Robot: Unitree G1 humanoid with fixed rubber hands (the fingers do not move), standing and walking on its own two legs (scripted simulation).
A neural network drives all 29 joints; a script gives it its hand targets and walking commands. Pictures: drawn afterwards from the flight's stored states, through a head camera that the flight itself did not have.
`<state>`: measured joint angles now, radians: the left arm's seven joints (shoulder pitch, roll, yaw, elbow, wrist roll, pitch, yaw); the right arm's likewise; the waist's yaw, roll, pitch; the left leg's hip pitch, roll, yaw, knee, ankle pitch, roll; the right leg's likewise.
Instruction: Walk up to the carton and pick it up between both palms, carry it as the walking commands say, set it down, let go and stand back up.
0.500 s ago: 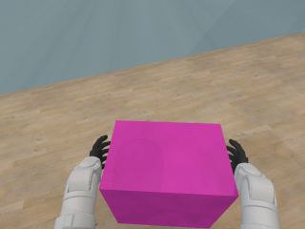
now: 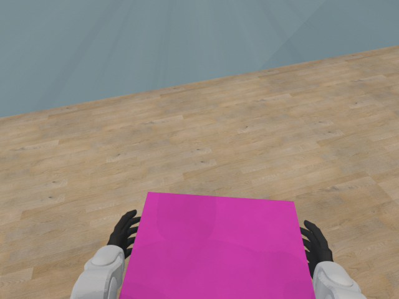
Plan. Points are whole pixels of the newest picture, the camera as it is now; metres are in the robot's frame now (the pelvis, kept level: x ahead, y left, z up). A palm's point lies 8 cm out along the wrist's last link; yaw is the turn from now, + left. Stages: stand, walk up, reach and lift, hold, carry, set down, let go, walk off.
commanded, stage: set down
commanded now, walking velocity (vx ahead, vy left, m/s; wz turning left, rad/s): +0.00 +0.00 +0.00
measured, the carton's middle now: (214, 272) +0.22 -0.02 -0.07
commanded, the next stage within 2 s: none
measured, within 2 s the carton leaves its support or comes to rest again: neither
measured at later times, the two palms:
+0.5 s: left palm (136, 269) +0.23 +0.14 -0.05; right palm (326, 289) +0.17 -0.23 -0.05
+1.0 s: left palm (149, 262) +0.28 +0.13 -0.14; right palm (308, 283) +0.21 -0.24 -0.15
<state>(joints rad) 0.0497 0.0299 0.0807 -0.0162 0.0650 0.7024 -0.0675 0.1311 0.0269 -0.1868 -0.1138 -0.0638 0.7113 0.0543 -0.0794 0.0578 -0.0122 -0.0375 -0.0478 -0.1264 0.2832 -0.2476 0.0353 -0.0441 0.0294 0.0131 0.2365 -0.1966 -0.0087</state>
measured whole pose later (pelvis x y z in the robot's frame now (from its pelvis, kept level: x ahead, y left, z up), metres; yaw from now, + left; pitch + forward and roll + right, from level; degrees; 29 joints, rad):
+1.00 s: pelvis -0.13 -0.01 -0.09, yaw -3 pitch +23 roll +1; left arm -0.64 0.06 0.31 0.63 0.17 0.35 -0.10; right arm -0.49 0.02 -0.42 0.43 -0.13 0.39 0.05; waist -0.04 0.00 -0.02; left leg -1.04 -0.07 -0.03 1.00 -0.36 0.01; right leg -1.09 0.05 0.07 0.99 -0.30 0.00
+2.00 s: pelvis -0.16 +0.02 -0.23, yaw -3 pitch +40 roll -1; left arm -0.97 0.18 0.22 0.71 0.04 0.36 0.01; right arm -0.81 -0.10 -0.45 0.56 -0.03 0.34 0.01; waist -0.05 0.03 -0.05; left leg -1.79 -0.10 -0.02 1.58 -0.48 0.03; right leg -1.81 0.05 0.04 1.53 -0.41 0.04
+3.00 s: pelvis -0.20 +0.02 -0.36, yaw -4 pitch +29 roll -3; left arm -1.50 0.42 0.06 0.88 -0.10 0.39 0.02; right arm -1.24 -0.23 -0.42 0.58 0.12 0.42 -0.11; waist -0.09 -0.02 0.53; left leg -2.03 -0.10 0.00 2.06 -0.53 0.03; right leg -2.04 0.07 0.01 1.98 -0.44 0.05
